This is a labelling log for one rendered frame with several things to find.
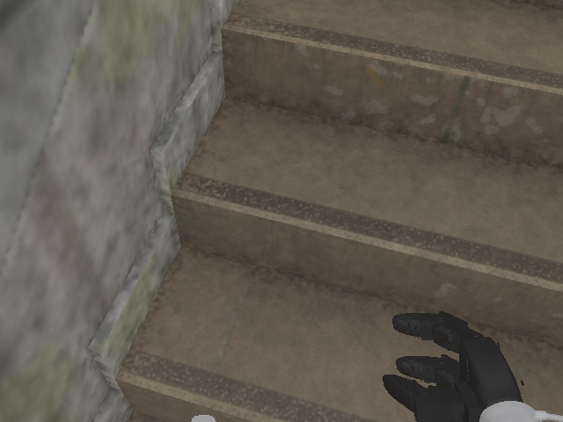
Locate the right robot hand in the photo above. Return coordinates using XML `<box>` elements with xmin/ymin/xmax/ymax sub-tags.
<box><xmin>383</xmin><ymin>311</ymin><xmax>524</xmax><ymax>422</ymax></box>

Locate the right robot forearm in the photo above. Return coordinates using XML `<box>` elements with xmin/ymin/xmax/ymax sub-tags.
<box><xmin>479</xmin><ymin>401</ymin><xmax>542</xmax><ymax>422</ymax></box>

